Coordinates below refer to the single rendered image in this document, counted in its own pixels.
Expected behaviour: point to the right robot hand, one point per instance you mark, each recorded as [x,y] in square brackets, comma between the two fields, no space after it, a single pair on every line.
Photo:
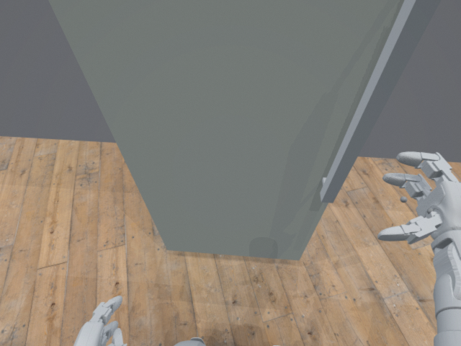
[445,199]

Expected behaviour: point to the robot right forearm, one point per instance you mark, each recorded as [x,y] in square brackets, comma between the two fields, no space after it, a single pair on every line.
[447,289]

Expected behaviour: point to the left robot hand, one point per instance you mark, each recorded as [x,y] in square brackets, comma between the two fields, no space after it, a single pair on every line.
[94,333]

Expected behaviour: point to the robot left shin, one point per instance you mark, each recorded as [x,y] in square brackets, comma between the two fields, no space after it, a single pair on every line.
[197,339]

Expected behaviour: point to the fridge door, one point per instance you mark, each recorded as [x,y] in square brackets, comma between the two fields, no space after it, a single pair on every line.
[229,113]

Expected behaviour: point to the handle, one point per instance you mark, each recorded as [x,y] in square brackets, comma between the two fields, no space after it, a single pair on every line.
[411,22]

